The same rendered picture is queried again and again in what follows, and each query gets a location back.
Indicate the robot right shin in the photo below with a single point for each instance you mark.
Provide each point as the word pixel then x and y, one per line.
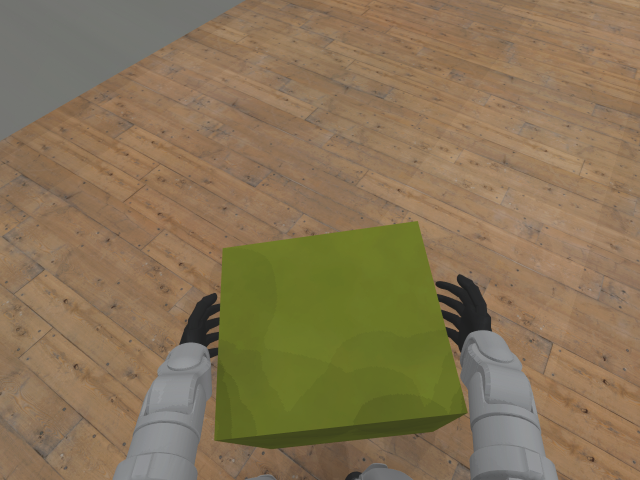
pixel 375 465

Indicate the carton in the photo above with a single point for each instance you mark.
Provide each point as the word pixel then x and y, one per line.
pixel 330 338

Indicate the left robot forearm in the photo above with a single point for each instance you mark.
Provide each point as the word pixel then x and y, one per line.
pixel 169 426

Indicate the right robot hand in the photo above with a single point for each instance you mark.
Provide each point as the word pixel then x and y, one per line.
pixel 472 309

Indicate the left robot hand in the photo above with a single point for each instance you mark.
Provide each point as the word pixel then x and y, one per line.
pixel 198 325

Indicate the right robot forearm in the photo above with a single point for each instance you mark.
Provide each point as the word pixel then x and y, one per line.
pixel 506 432

